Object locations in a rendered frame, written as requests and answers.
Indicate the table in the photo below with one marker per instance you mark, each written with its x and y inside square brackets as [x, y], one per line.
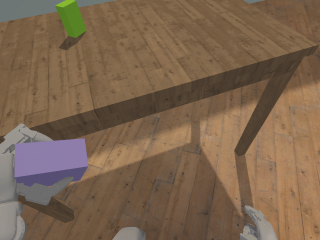
[135, 59]

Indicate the robot right hand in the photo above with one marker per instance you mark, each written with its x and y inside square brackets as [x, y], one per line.
[263, 229]

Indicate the robot left thigh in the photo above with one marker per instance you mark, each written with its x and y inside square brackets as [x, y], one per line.
[130, 233]

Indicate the robot left hand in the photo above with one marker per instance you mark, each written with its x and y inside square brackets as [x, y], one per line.
[9, 188]

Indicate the sponge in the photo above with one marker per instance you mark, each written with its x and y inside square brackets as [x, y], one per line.
[47, 162]

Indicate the left robot forearm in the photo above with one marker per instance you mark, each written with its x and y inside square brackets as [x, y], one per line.
[12, 225]

